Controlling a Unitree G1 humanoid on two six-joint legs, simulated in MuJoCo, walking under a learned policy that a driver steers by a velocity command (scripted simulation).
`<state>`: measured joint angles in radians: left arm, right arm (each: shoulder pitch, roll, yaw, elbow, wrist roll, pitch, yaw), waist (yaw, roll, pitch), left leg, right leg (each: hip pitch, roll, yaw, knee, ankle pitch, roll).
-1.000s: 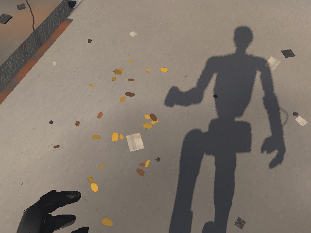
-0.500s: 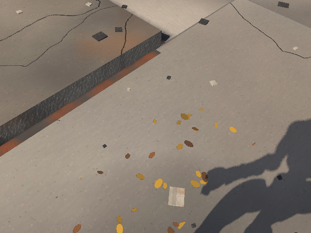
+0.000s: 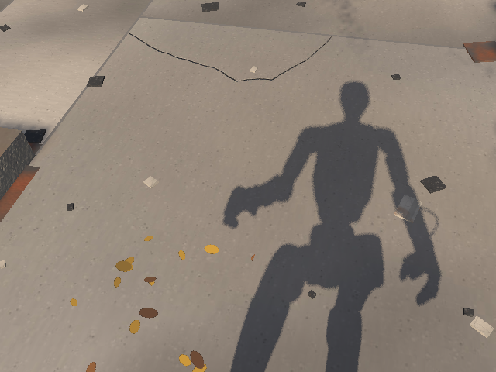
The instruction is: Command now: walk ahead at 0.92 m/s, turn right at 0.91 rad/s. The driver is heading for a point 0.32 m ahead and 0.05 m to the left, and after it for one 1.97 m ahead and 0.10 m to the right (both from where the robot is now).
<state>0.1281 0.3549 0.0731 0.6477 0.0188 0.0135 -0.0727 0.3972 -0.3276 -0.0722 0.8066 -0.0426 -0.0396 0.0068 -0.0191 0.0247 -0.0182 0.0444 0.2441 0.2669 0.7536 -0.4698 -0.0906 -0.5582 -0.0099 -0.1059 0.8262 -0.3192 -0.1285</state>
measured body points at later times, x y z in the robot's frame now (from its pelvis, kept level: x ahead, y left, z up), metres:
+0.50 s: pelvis +0.36 -0.05 +0.02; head +0.41 -0.08 +0.46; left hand +0.58 +0.18 -0.09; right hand +0.46 -0.37 -0.06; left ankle +0.54 -0.02 -0.70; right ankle +0.16 -0.10 -0.57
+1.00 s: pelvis +0.42 -0.10 +0.04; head +0.46 -0.11 +0.49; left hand +0.64 +0.13 -0.04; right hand +0.50 -0.42 -0.06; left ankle +0.47 +0.03 -0.62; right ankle +0.42 -0.21 -0.70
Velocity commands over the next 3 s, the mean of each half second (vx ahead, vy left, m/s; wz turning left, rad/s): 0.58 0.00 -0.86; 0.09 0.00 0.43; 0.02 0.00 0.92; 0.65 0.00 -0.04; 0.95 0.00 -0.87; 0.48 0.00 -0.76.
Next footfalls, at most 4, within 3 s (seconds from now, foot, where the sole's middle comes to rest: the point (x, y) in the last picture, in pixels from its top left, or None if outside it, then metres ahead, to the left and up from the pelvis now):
0.38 left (282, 338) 0.58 -0.04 -0.73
0.78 right None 0.46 -0.22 -0.73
1.20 left None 0.48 0.05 -0.73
1.68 right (318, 334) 0.58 -0.14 -0.73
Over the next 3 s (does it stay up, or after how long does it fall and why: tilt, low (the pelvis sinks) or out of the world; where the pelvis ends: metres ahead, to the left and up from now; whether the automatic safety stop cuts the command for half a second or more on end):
stays up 1.38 -0.01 0.03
